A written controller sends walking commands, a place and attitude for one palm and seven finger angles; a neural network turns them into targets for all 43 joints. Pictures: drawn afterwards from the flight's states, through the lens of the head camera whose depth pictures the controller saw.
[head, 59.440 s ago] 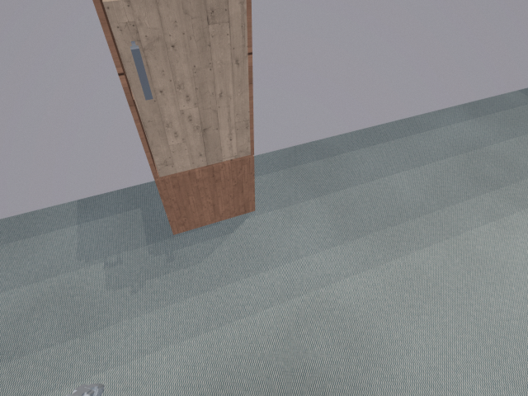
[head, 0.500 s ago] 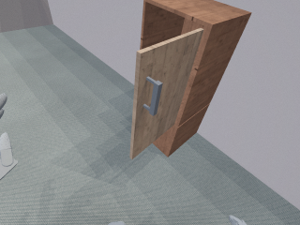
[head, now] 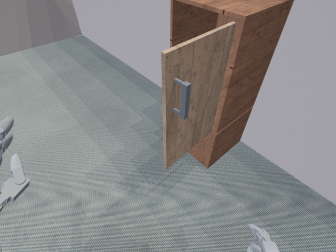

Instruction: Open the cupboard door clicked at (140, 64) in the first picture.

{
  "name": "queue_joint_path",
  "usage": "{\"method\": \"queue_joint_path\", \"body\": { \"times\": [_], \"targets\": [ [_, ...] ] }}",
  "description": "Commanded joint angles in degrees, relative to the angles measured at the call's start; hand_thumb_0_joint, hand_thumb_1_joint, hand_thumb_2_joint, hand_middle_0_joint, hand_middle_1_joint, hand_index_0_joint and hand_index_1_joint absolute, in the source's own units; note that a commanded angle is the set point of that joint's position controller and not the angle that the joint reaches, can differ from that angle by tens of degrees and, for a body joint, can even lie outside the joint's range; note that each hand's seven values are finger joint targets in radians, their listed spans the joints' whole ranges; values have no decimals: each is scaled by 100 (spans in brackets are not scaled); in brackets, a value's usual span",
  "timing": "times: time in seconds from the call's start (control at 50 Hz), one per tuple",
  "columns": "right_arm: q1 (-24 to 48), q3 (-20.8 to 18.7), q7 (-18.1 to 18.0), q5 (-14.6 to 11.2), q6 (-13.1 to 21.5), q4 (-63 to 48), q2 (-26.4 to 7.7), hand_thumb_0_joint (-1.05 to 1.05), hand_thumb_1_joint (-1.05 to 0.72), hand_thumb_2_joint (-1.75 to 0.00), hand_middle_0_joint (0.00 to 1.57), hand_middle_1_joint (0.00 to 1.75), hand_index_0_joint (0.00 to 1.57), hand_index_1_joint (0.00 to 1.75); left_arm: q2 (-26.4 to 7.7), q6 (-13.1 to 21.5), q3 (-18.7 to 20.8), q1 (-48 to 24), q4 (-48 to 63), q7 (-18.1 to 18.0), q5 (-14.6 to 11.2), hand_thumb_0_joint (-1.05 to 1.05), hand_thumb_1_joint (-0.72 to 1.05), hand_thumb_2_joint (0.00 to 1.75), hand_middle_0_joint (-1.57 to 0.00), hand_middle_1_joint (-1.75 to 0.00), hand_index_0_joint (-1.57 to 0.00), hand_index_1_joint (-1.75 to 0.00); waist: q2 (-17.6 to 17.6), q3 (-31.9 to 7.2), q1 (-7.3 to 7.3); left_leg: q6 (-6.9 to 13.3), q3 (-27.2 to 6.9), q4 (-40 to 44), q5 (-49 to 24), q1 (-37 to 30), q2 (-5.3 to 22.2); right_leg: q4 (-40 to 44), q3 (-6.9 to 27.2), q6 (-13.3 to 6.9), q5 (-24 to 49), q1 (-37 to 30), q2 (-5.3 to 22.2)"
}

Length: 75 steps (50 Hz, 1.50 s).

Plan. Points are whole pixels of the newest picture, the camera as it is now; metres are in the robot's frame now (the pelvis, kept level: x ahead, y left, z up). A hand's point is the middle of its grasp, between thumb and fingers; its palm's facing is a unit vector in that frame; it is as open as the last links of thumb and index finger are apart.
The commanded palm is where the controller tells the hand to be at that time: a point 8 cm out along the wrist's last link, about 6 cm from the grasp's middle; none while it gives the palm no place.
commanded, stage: stop stepping back and stand still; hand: left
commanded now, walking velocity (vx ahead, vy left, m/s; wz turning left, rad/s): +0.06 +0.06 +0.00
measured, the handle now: (180, 99) +0.59 +0.01 +0.05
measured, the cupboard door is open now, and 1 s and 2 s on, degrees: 93 93 93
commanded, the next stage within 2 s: let the arm hang, fingers relaxed in 0.70 s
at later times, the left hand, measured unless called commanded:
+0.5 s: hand (29, 170) +0.22 +0.28 +0.15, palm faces +0.35 -0.79 -0.51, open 7.4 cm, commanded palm +0.16 +0.32 +0.18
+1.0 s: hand out of the picture +0.14 +0.27 -0.11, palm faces +0.05 -0.93 -0.36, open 7.4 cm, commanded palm none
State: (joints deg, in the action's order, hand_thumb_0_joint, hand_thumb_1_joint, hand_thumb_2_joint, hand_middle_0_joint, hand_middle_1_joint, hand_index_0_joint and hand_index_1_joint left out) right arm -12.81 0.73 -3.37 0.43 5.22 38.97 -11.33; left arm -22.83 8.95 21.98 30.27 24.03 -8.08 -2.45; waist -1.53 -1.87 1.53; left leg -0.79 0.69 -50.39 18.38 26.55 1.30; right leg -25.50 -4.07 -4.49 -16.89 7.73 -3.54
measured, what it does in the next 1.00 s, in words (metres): steps on the spot: left foot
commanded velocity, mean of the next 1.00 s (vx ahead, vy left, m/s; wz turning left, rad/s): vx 0.00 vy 0.00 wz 0.00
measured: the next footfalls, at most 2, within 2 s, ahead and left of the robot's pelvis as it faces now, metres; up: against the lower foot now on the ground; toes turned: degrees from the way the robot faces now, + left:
left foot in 0.12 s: +0.10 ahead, +0.14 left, +0.00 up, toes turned +4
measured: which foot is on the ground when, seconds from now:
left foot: up 0.00-0.10, down 0.12-1.00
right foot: down 0.00-1.00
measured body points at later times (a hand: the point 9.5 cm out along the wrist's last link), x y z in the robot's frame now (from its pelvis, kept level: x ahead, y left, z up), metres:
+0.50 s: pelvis +0.02 +0.03 +0.00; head +0.04 +0.02 +0.45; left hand +0.19 +0.32 +0.18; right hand +0.18 -0.20 -0.09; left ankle +0.06 +0.14 -0.74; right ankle -0.04 -0.07 -0.74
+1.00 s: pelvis -0.01 +0.04 -0.01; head +0.00 +0.02 +0.44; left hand +0.13 +0.32 -0.08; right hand +0.13 -0.22 -0.13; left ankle +0.06 +0.14 -0.74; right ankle -0.04 -0.07 -0.74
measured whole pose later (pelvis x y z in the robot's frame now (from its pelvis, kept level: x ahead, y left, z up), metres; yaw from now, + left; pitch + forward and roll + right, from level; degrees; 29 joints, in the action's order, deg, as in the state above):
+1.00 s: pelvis -0.01 +0.04 -0.01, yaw +2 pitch +0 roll +0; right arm -8.0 0.0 0.5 1.5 0.7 49.9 -17.1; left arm -16.1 -2.1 2.7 13.5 -36.4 -0.4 1.4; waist -3.5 -0.3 -1.7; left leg 1.9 2.2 -31.3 10.2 21.0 -0.5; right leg -32.3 -5.2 -0.7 -20.5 11.6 1.1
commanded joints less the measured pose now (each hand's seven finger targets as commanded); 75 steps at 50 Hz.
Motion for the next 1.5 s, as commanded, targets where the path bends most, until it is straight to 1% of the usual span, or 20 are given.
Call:
{"method": "queue_joint_path", "body": {
  "times": [0.0,0.06,0.1,0.12,0.16,0.24,0.3,0.44,0.5,0.76,0.78,0.8,0.82,0.86,0.9,0.94,1.0,1.12,1.24,1.48],
  "targets": [
    [752,-251,-191,-36,482,-992,-607,0,-90,-90,20,30,20,30,-1112,539,602,-977,1447,-167,78,0,90,90,-20,-30,-20,-30,554,408,-111,149,232,1013,-98,-263,162,864,1404,-419,1489,190,1762],
    [665,-276,-221,12,577,-978,-622,0,-90,-90,20,30,20,30,-1178,604,752,-870,1608,-222,33,0,90,90,-20,-30,-20,-30,283,180,-105,212,361,2298,-917,-1483,-1,372,960,6,1698,318,1381],
    [595,-397,-191,-27,547,-1067,-796,0,-90,-90,20,30,20,30,-1191,652,858,-700,1702,-208,11,0,90,90,-20,-30,-20,-30,-398,-36,-82,430,-286,2493,-2152,-2213,516,-273,695,458,1686,598,892],
    [569,-431,-159,-84,512,-1127,-874,0,-90,-90,20,30,20,30,-1192,680,870,-673,1721,-187,-2,0,90,90,-20,-30,-20,-30,-529,-128,-66,509,-596,2427,-2507,-2282,740,-402,600,604,1358,672,687],
    [511,-334,-124,-74,493,-1119,-687,0,-90,-90,20,30,20,30,-1197,657,987,-228,1457,-138,53,0,90,90,-20,-30,-20,-30,-885,-121,-105,539,-700,2527,-2857,-1782,768,-373,355,554,1217,402,494],
    [447,-390,-45,-121,470,-1158,-722,0,-90,-90,20,30,20,30,-1101,673,1018,309,1256,-90,-32,0,90,90,-20,-30,-20,-30,69,-385,-149,261,-255,2190,-2671,-1552,485,154,624,462,2142,-116,715],
    [442,-371,-23,-109,411,-1209,-709,0,-90,-90,20,30,20,30,-1090,645,984,427,1363,-84,-65,0,90,90,-20,-30,-20,-30,-34,-592,-178,203,-67,2181,-2728,-1716,419,155,694,434,2611,-119,818],
    [557,-311,-128,-53,410,-1230,-723,0,-90,-90,20,30,20,30,-1259,576,1001,102,1467,-100,-77,0,90,90,-20,-30,-20,-30,-214,-368,-150,209,-243,2622,-1995,-1817,446,476,585,456,1386,210,643],
    [543,-286,-141,-44,425,-1211,-714,0,-90,-90,20,30,20,30,-1094,551,841,-17,1373,-103,-69,0,90,90,-20,-30,-20,-30,-208,-255,-158,202,-269,2760,-1697,-1786,433,587,549,465,1078,238,589],
    [593,-291,-172,-34,428,-1222,-716,0,-90,-90,20,30,20,30,-1066,506,792,37,1273,-123,-44,0,90,90,-20,-30,-20,-30,-225,-197,-133,158,-296,2950,-1473,-1714,357,809,465,463,902,163,564],
    [788,-525,391,-66,580,259,-1825,0,-90,-90,20,30,20,30,-22,-336,-1522,-426,-3245,654,461,0,90,90,-20,-30,-20,-30,-340,37,-353,297,-576,2053,-2534,-933,629,-194,159,259,1548,631,1005],
    [341,-543,384,-123,147,246,-1558,0,-90,-90,20,30,20,30,-49,-740,-1424,-475,-3405,760,383,0,90,90,-20,-30,-20,-30,-338,-316,-270,290,-421,2143,-2530,-1242,649,-130,389,226,1164,635,987],
    [315,-476,370,-40,21,258,-1478,0,-90,-90,20,30,20,30,64,-810,-1526,-611,-3617,792,386,0,90,90,-20,-30,-20,-30,-267,-317,-234,405,-643,2264,-1887,-945,772,-262,294,220,359,713,865],
    [395,-365,340,35,-133,276,-1437,0,-90,-90,20,30,20,30,16,-822,-1637,-907,-4246,813,428,0,90,90,-20,-30,-20,-30,596,-172,-165,499,-892,2410,-1477,-636,719,-203,363,188,197,486,806],
    [446,-320,341,75,-250,483,-1311,0,-90,-90,20,30,20,30,-4,-811,-1710,-1245,-5025,801,418,0,90,90,-20,-30,-20,-30,1150,-109,-180,422,-769,2273,-1502,-792,519,32,538,92,440,538,1023],
    [384,-247,339,110,-395,741,-1125,0,-90,-90,20,30,20,30,57,-864,-1836,-1525,-5785,758,379,0,90,90,-20,-30,-20,-30,948,45,-252,318,-591,2233,-1667,-1086,375,171,586,30,529,715,1153],
    [338,-135,309,143,-528,1155,-929,0,-90,-90,20,30,20,30,193,-931,-1977,-1540,-6827,706,324,0,90,90,-20,-30,-20,-30,-247,203,-208,313,-701,2752,-1457,-1086,432,198,528,142,171,453,972],
    [-10,-135,197,101,-623,1870,-570,0,-90,-90,20,30,20,30,500,-895,-2014,-1101,-8228,685,272,0,90,90,-20,-30,-20,-30,-794,421,-201,244,-610,2996,-425,-1171,316,701,587,63,-275,422,990],
    [-605,-173,135,65,-675,2303,-300,0,-90,-90,20,30,20,30,820,-865,-2085,-768,-8806,639,254,0,90,90,-20,-30,-20,-30,27,499,-278,260,-493,2748,-718,-1547,318,950,499,42,-420,699,1033],
    [-914,-156,117,85,-661,2625,65,0,-90,-90,20,30,20,30,1144,-875,-2069,-421,-9043,559,256,0,90,90,-20,-30,-20,-30,238,937,-228,295,-449,2874,-715,-1240,311,735,398,85,-407,738,971]
  ]
}}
